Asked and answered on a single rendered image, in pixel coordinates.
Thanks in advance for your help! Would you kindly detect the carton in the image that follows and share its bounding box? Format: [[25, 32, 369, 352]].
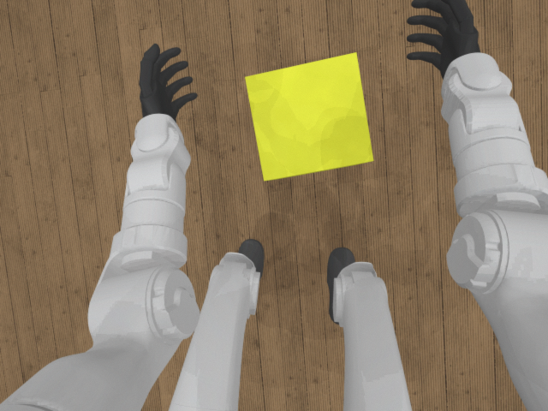
[[245, 52, 373, 181]]

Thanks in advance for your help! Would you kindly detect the robot left upper arm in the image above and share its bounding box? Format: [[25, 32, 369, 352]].
[[0, 265, 200, 411]]

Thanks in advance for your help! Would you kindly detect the right robot forearm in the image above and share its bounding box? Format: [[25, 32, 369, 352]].
[[441, 52, 548, 218]]

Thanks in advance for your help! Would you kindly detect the robot left hand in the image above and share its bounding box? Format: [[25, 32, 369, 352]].
[[139, 44, 198, 122]]

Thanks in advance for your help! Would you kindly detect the robot right upper arm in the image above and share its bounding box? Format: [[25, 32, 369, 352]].
[[446, 209, 548, 411]]

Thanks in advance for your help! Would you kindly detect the robot left foot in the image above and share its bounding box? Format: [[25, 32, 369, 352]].
[[238, 239, 264, 280]]

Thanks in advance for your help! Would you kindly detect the left robot forearm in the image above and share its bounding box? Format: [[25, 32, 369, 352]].
[[88, 114, 191, 333]]

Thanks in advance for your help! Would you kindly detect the robot right shin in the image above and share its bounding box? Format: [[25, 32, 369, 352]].
[[337, 262, 388, 300]]

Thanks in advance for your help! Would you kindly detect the robot right hand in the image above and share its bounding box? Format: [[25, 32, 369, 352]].
[[407, 0, 480, 79]]

